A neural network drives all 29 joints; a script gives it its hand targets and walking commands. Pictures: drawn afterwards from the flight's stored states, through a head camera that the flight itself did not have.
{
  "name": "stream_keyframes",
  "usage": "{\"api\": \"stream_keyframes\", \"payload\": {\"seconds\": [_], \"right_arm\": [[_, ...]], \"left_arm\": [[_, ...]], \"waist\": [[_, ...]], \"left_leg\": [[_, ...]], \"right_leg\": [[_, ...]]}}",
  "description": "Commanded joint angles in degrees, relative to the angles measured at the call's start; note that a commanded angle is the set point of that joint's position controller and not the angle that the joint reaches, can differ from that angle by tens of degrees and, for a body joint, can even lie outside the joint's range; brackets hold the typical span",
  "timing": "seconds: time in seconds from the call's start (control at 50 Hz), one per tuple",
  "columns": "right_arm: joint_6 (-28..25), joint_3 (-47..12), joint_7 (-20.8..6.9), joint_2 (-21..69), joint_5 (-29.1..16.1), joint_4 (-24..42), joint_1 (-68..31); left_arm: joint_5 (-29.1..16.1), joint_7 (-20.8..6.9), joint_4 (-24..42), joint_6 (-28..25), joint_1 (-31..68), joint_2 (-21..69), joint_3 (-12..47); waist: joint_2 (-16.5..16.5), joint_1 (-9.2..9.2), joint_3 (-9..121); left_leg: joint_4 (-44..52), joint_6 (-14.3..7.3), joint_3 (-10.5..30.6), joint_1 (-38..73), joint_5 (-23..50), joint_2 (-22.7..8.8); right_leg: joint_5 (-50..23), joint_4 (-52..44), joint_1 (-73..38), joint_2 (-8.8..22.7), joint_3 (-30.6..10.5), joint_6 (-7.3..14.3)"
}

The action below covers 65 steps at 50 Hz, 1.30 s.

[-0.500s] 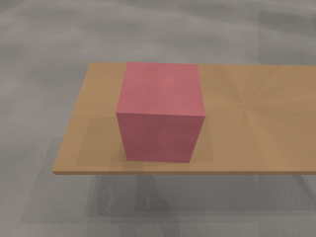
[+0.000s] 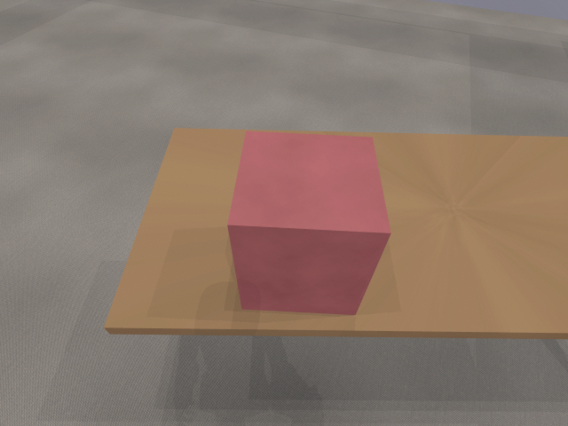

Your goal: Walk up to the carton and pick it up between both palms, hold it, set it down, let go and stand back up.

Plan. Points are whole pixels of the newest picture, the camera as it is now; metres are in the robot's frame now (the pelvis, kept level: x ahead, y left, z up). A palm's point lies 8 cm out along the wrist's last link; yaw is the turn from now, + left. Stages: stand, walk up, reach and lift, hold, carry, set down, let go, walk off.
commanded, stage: stand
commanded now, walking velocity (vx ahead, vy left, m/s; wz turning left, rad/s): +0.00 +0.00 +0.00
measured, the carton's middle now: (303, 227) +0.43 -0.01 +0.00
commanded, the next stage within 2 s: reach and lift in 0.58 s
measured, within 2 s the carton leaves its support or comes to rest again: neither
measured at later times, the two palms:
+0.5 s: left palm out of the picture -0.02 +0.21 -0.15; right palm out of the picture -0.01 -0.20 -0.14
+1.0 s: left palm out of the picture +0.10 +0.18 -0.14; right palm out of the picture +0.12 -0.18 -0.14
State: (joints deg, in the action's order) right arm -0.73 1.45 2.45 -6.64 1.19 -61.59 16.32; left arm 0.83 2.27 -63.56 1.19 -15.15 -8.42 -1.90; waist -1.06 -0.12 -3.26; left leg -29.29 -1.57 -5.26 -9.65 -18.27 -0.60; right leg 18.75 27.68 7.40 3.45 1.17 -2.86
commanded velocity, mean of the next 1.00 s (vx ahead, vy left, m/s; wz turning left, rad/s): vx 0.00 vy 0.00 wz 0.00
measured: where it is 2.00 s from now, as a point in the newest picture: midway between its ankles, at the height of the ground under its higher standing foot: outside the picture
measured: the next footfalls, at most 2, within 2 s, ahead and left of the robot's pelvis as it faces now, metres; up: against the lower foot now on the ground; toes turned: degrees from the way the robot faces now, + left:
none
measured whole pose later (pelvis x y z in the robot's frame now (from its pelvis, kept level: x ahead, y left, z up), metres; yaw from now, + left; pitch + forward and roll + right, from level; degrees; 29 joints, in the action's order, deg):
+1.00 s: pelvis -0.04 -0.01 -0.01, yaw +2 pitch +14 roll +0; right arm 21.9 -0.5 1.8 -5.0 -3.5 -48.0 -2.5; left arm -3.8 0.2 -48.1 20.4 1.1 -5.1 1.4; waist 0.5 -0.7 6.0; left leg -30.6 -1.0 -2.6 -32.2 -12.6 -0.3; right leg 14.5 31.2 30.1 2.1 -1.0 -2.5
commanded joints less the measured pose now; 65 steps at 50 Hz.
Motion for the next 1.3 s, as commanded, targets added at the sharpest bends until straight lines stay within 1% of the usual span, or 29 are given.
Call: {"api": "stream_keyframes", "payload": {"seconds": [0.0, 0.04, 0.12, 0.22, 0.24, 0.28, 0.34, 0.38, 0.48, 0.5, 0.56, 0.58, 0.6, 0.64, 0.66, 0.72, 0.74, 0.76, 0.82, 0.88, 0.9, 0.92, 0.94, 1.0, 1.06, 1.1, 1.18, 1.24, 1.28], "right_arm": [[-0.85, 1.18, 0.55, -7.47, -0.28, 1.06, 4.33], [-0.93, 0.99, 0.47, -6.24, -0.46, 0.63, 5.14], [-0.76, 0.63, 0.35, -5.25, -0.65, 0.01, 4.46], [-0.74, 1.02, 0.46, -6.28, -0.6, -0.54, 5.08], [-0.73, 1.01, 0.55, -6.81, -0.57, -0.4, 4.41], [-0.58, 0.71, 0.44, -5.02, -0.61, -0.84, 5.35], [-0.5, 0.7, 0.49, -5.57, -0.42, -0.33, 4.34], [-0.45, 0.42, 0.46, -4.75, -0.39, -0.83, 5.29], [-0.45, 0.47, 0.35, -4.75, -0.65, -1.35, 5.62], [-0.45, 0.32, 0.31, -4.28, -0.81, -1.79, 6.09], [-0.62, 0.59, 0.3, -5.29, -0.7, -0.87, 4.91], [4.43, -0.01, 0.0, -11.5, -3.14, 30.28, -55.79], [11.09, 3.25, 1.24, -12.15, -4.01, 26.39, -57.44], [23.44, 0.41, 0.46, -11.68, -5.16, 18.57, -45.45], [27.07, -1.55, -0.17, -10.65, -7.88, 18.29, -41.51], [33.2, -4.16, 0.03, -8.25, -12.01, 13.57, -28.48], [33.55, -3.49, -0.22, -6.72, -12.33, 12.29, -23.25], [33.23, -2.78, -0.68, -5.7, -11.82, 10.54, -21.68], [29.81, -2.2, -2.13, -5.44, -8.79, 9.33, -16.28], [25.82, -0.97, -1.32, -7.3, -5.3, 11.59, -14.03], [23.9, 0.03, -0.66, -7.91, -4.2, 14.06, -15.78], [21.8, -0.29, -0.14, -7.97, -3.82, 17.31, -18.17], [19.7, 1.26, 0.55, -8.24, -2.82, 20.05, -20.35], [14.82, 2.85, 3.18, -6.59, -1.89, 27.51, -24.46], [13.21, 0.97, 4.45, -3.62, -4.73, 28.28, -24.26], [14.91, -0.9, 4.95, -3.36, -6.23, 30.21, -24.36], [19.89, -3.11, 6.17, -1.41, -8.5, 32.43, -23.93], [22.59, -4.92, 6.43, 0.48, -8.73, 36.29, -20.33], [23.59, -4.15, 6.32, 1.03, -7.29, 34.61, -16.72]], "left_arm": [[0.16, 0.27, 0.81, -0.89, -4.48, -2.89, -0.51], [0.04, 0.43, -0.04, -0.92, -5.01, -3.84, -0.66], [0.13, 0.68, -0.92, -0.79, -5.34, -1.83, 0.04], [-0.03, 0.85, -1.6, -0.87, -5.96, -2.79, -0.32], [0.0, 0.91, -1.69, -0.74, -6.2, -2.39, -0.19], [0.28, 0.92, -2.26, -0.64, -5.71, -2.33, 0.08], [0.24, 0.93, -2.25, -0.42, -6.74, -1.04, 0.21], [0.13, 0.87, -2.7, -0.44, -6.13, -1.66, 0.15], [0.09, 0.8, -2.97, -0.61, -6.04, -1.12, 0.32], [0.09, 0.85, -3.1, -0.56, -5.62, -1.22, 0.34], [-0.01, 0.8, -2.91, -0.62, -6.07, -1.46, 0.28], [-2.69, -0.3, 29.44, 3.23, 53.55, -12.43, -0.26], [-3.24, 0.19, 31.25, 8.7, 59.95, -13.15, -0.93], [-4.94, 0.07, 24.72, 20.16, 49.16, -9.78, 1.82], [-6.83, -0.12, 22.93, 24.5, 44.31, -7.6, 3.35], [-11.86, -0.77, 8.17, 32.05, 22.38, -4.68, 6.25], [-13.05, -1.17, 7.57, 32.14, 18.46, -3.51, 6.99], [-13.03, -2.09, 6.49, 31.46, 16.3, -2.82, 6.58], [-9.08, -3.32, 10.93, 26.38, 13.97, -4.12, 4.5], [-4.52, -1.93, 15.87, 21.57, 12.25, -7.52, 0.62], [-3.57, -1.52, 16.73, 19.95, 14.14, -7.32, 0.21], [-3.32, -1.36, 19.27, 18.13, 16.31, -6.92, -0.01], [-2.93, -1.12, 22.41, 16.16, 19.13, -8.32, -0.02], [-2.49, -1.03, 28.94, 11.28, 25.49, -9.19, -1.24], [-3.48, -1.49, 31.03, 9.16, 26.9, -9.49, 0.22], [-5.1, -1.44, 30.57, 10.93, 26.1, -9.94, 0.91], [-7.31, -2.37, 31.46, 15.48, 25.78, -11.79, 2.65], [-7.94, -3.64, 31.5, 17.79, 22.22, -11.44, 2.55], [-7.05, -4.26, 30.32, 18.47, 19.17, -10.44, 2.65]], "waist": [[4.99, 0.06, -0.12], [0.23, 0.49, 0.77], [2.57, 0.68, -0.81], [1.82, 0.75, -0.03], [4.16, 0.51, -0.55], [1.29, 0.74, -1.25], [2.8, -0.13, -3.02], [-0.38, 0.42, -3.58], [0.83, 0.67, -3.99], [-0.56, 1.12, -3.44], [2.06, 0.54, -2.87], [1.46, -0.83, 2.18], [2.72, 0.78, 6.68], [4.68, 0.49, 12.11], [5.13, -0.15, 17.69], [0.8, -0.07, 29.1], [-0.34, 1.03, 32.78], [-0.62, 0.6, 34.57], [3.81, -0.77, 37.27], [2.94, -1.32, 33.1], [1.77, -0.33, 30.77], [1.94, -1.07, 29.86], [1.62, 0.1, 28.17], [-0.48, 0.64, 27.44], [3.39, 0.45, 28.03], [1.66, -0.28, 29.25], [1.95, -0.37, 26.1], [0.2, 0.36, 23.62], [0.94, 1.04, 18.47]], "left_leg": [[6.75, -1.99, 5.98, 3.41, 29.18, -7.93], [5.99, -2.58, 6.44, 4.33, 30.83, -7.83], [5.85, -2.24, 5.26, 2.94, 28.45, -6.56], [6.15, -1.97, 5.3, 4.53, 31.02, -6.56], [5.9, -2.15, 5.32, 4.43, 31.07, -6.86], [6.83, -2.35, 5.96, 2.42, 29.76, -6.94], [7.44, -1.88, 5.4, 1.18, 25.32, -5.82], [7.81, -1.65, 5.77, 0.68, 23.5, -6.05], [8.13, -1.32, 5.68, 1.62, 22.33, -5.74], [8.11, -1.7, 6.12, 1.34, 21.96, -5.72], [8.47, -1.57, 5.84, 0.9, 21.43, -5.75], [0.55, 1.01, 6.67, -17.5, 7.42, -0.32], [-0.73, 2.71, 4.06, -17.13, 0.25, -0.57], [-5.05, 1.35, 4.49, -18.9, -8.12, -2.09], [-7.34, 1.02, 5.22, -19.65, -7.01, -2.83], [-12.62, 1.57, 6.03, -17.76, 11.64, -1.34], [-11.99, 1.71, 6.86, -14.55, 21.33, -0.81], [-11.3, 1.94, 7.16, -10.0, 29.42, 0.13], [-6.68, 3.07, 7.15, -1.81, 49.98, 2.41], [-2.51, 3.6, 6.56, -0.51, 52.03, 3.17], [-1.77, 3.62, 6.15, -1.39, 52.93, 3.28], [-0.35, 3.77, 5.87, -2.29, 50.3, 2.96], [-0.37, 3.68, 6.04, -2.63, 49.13, 2.48], [-1.61, 2.74, 5.36, -3.54, 38.6, 2.47], [-2.4, 2.32, 4.52, -6.3, 27.63, 2.15], [-2.5, 1.79, 4.09, -7.68, 19.4, 1.77], [-1.97, 0.88, 3.07, -9.36, 6.19, 2.22], [-0.69, 0.65, 2.71, -8.51, 2.85, 2.84], [2.09, 0.79, 2.84, -7.07, 1.61, 2.89]], "right_leg": [[-12.28, -2.89, 2.87, 1.54, 0.15, 1.95], [-13.95, -3.54, 2.29, 1.77, 0.29, 1.74], [-16.34, -4.11, 1.17, 2.63, -0.16, 1.62], [-16.89, -3.65, 0.59, 2.81, -0.17, 1.57], [-16.1, -3.75, 0.94, 2.89, -0.14, 1.71], [-14.03, -3.29, 0.3, 2.59, 0.52, 1.67], [-14.1, -4.74, 1.04, 3.03, -0.24, 1.64], [-14.32, -5.39, 0.82, 2.97, 0.02, 1.52], [-14.69, -6.13, 1.14, 3.22, -0.33, 1.48], [-13.65, -6.3, 0.95, 3.11, 0.3, 1.46], [-14.06, -6.17, 0.11, 3.54, -0.55, 1.6], [-2.75, 3.38, 21.43, -3.71, 0.06, 3.58], [1.82, 4.33, 18.5, -3.66, 2.1, 4.71], [4.61, 11.21, 22.78, -1.93, 1.88, 5.26], [1.9, 14.72, 24.36, -1.9, 1.82, 5.22], [-10.08, 17.61, 26.77, -2.33, 1.05, 3.88], [-15.6, 17.9, 26.35, -3.79, 1.0, 3.08], [-19.75, 16.79, 26.19, -4.92, 0.74, 2.03], [-29.62, 10.71, 19.16, -8.25, -0.43, 0.84], [-32.7, 4.47, 16.22, -8.67, -1.53, 0.67], [-35.12, 3.42, 15.38, -8.76, -1.22, 0.1], [-34.16, 1.84, 14.08, -8.11, -1.07, 0.01], [-32.93, 1.78, 14.64, -8.09, -1.03, 0.23], [-30.83, 1.23, 17.75, -5.96, -1.49, 0.64], [-22.84, 3.12, 19.56, -4.85, -1.01, 1.84], [-16.21, 3.39, 19.77, -4.14, -0.57, 2.64], [-2.85, 0.72, 20.22, -2.74, -1.02, 2.97], [3.35, -2.8, 19.1, -2.17, -1.73, 2.69], [4.82, -5.3, 19.3, -2.66, -1.34, 2.71]]}}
